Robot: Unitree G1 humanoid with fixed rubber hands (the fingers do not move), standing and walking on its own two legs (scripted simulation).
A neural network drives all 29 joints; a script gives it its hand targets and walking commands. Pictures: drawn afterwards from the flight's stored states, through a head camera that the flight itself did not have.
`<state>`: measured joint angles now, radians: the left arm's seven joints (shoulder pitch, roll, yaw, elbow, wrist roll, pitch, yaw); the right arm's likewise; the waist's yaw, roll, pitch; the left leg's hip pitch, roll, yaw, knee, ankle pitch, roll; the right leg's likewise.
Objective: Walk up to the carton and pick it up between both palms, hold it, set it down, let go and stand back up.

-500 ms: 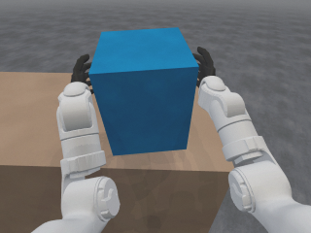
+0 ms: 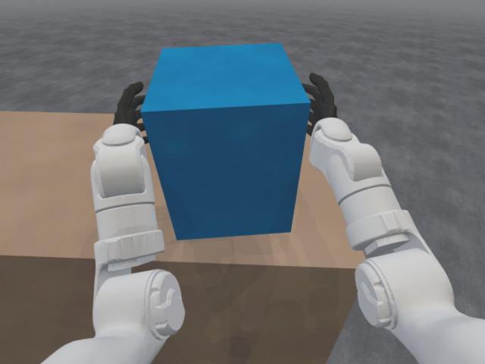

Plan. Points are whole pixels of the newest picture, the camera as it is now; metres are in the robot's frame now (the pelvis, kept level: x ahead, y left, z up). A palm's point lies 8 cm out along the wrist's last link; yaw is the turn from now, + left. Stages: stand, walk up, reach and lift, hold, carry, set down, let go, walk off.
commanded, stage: hold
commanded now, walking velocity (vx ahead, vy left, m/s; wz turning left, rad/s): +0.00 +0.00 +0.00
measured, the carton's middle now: (228, 142) +0.41 +0.00 +0.22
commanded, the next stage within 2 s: none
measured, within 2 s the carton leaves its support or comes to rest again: neither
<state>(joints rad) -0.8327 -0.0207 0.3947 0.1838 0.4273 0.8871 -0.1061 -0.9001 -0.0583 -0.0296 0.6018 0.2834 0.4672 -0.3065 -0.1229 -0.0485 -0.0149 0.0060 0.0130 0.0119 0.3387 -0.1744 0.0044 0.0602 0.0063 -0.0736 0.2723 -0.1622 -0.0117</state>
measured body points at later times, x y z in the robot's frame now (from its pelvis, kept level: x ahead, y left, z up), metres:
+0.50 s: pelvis +0.01 +0.00 +0.00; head -0.07 +0.02 +0.44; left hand +0.38 +0.15 +0.26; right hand +0.38 -0.15 +0.27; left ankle +0.02 +0.11 -0.75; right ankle +0.01 -0.11 -0.75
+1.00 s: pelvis +0.00 +0.00 +0.00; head -0.07 +0.02 +0.44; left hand +0.38 +0.15 +0.26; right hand +0.38 -0.14 +0.26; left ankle +0.02 +0.11 -0.75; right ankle +0.01 -0.11 -0.75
